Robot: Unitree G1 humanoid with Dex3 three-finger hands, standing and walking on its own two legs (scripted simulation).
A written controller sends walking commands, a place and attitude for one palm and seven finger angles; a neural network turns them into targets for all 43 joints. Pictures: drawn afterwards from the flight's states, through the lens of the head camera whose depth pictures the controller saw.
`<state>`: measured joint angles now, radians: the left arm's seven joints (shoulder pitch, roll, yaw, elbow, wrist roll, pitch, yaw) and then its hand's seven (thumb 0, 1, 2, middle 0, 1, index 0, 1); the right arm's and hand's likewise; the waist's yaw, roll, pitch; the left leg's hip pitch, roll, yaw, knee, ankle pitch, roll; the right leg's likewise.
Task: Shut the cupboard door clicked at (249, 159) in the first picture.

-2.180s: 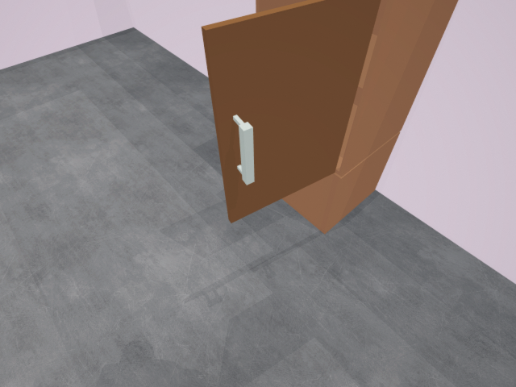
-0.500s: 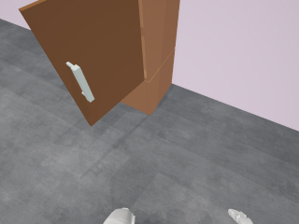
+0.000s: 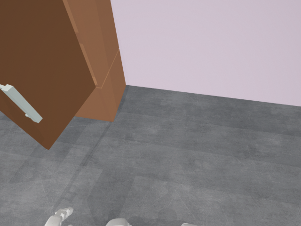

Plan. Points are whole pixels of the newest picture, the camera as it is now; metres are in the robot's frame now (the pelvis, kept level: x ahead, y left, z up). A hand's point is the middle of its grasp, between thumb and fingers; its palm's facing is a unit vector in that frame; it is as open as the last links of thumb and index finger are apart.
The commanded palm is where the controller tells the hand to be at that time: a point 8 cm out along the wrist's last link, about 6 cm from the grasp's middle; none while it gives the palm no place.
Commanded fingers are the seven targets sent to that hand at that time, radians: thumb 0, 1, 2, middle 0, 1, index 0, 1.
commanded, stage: walk to a spot facing it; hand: left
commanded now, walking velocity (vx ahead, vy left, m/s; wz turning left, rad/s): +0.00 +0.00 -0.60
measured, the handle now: (19, 103) +0.46 +0.48 -0.01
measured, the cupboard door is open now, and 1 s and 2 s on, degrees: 79 79 79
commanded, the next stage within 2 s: turn to face it in 1.54 s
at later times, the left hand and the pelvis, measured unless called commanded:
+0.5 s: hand (111, 203) +0.19 +0.14 -0.14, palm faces -0.32 -0.91 -0.25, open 7.4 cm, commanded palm none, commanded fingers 0.00 0.90 0.90 -0.20 -0.30 -0.20 -0.30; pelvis +0.02 -0.03 +0.00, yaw -18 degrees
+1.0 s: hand (137, 166) +0.31 +0.07 -0.16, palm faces -0.51 -0.84 -0.18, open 7.4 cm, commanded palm none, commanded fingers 0.00 0.90 0.90 -0.20 -0.30 -0.20 -0.30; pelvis +0.18 -0.08 +0.02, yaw -34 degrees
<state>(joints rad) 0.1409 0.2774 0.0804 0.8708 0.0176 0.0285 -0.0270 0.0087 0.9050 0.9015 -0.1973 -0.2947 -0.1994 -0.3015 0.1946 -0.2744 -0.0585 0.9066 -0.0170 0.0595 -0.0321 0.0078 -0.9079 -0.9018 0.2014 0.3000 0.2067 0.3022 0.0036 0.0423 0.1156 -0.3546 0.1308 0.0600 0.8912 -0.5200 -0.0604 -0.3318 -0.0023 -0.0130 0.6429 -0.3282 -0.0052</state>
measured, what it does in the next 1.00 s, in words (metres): walks ahead, turning right: left foot, then right foot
